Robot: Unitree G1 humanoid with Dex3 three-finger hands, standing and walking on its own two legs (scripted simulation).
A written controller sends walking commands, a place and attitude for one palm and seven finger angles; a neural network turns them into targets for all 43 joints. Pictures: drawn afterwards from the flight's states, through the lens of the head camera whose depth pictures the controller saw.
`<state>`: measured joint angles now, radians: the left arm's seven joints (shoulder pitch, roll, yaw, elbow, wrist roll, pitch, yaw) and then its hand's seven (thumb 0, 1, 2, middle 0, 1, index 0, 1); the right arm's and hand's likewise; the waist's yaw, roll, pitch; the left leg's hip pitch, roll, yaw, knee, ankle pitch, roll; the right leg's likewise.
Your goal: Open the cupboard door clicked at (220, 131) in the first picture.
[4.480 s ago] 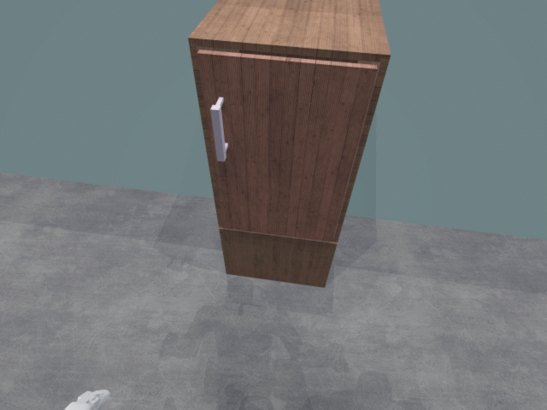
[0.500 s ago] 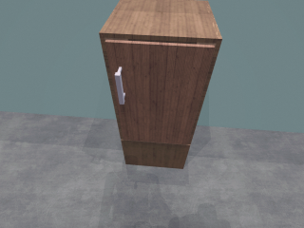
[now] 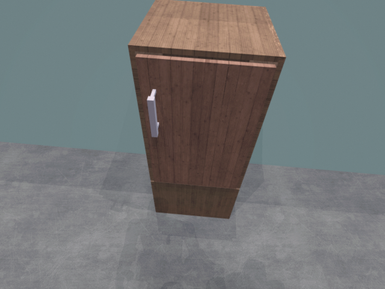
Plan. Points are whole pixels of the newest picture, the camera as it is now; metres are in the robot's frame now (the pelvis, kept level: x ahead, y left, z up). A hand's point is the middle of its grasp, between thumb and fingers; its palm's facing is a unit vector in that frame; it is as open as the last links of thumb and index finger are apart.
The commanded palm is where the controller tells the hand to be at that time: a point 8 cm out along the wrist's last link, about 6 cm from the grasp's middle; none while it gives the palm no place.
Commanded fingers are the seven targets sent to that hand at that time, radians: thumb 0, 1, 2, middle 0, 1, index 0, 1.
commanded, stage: shuffle to correct the standing spot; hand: left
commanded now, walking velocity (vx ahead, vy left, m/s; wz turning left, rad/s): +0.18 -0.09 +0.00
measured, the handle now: (154, 114) +0.60 +0.16 +0.00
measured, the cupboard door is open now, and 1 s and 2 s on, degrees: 0 0 0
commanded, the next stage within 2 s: come to a stop and stand still in 0.08 s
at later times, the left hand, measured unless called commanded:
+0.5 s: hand out of the picture +0.00 +0.14 -0.19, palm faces +0.05 -0.99 -0.15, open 7.4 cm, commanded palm none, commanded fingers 0.00 0.90 0.90 -0.20 -0.30 -0.20 -0.30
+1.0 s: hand out of the picture +0.09 +0.12 -0.17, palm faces +0.05 -0.97 -0.23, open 7.4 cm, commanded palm none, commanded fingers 0.00 0.90 0.90 -0.20 -0.30 -0.20 -0.30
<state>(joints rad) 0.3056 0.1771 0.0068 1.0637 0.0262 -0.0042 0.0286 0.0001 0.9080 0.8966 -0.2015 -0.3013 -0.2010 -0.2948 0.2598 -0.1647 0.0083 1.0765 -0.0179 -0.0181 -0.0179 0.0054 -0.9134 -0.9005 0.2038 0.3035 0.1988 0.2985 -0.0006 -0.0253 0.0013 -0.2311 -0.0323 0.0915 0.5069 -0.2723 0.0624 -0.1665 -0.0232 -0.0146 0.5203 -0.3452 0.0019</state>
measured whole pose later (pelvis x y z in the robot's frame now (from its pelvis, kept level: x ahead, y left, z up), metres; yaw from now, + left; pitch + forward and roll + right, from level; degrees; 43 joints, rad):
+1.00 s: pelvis +0.01 -0.07 -0.01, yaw +2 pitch -3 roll -1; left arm 0.25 0.19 0.02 0.88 0.03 0.02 0.04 0.00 0.90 0.90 -0.20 -0.30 -0.20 -0.30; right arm 0.28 -0.19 -0.05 0.94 -0.02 0.04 -0.01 0.01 -0.91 -0.90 0.20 0.30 0.20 0.30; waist -0.02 0.00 0.00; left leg -0.29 0.01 0.03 0.66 -0.32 0.03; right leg -0.26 0.00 -0.13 0.64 -0.33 -0.05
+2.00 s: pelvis -0.02 -0.01 +0.00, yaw +1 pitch -2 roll -1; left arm 0.43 0.10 0.02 1.07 0.04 0.00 0.04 0.00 0.91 0.90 -0.20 -0.30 -0.20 -0.29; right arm 0.31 -0.13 -0.03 1.08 -0.01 0.02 -0.02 0.01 -0.92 -0.90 0.20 0.30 0.20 0.30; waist 0.01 -0.01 -0.01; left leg -0.28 -0.06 0.09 0.46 -0.16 0.10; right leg -0.27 -0.03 -0.05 0.46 -0.19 0.02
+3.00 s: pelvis +0.03 -0.02 +0.01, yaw +0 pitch -1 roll +0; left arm 0.36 0.12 0.00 1.10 0.02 -0.01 0.04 0.00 0.91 0.90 -0.20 -0.30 -0.20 -0.29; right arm 0.32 -0.12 0.00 1.14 0.00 -0.01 -0.02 0.00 -0.91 -0.90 0.20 0.30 0.20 0.30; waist 0.00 -0.02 0.00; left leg -0.17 -0.06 0.09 0.40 -0.22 0.09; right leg -0.18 -0.03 -0.03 0.41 -0.22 0.02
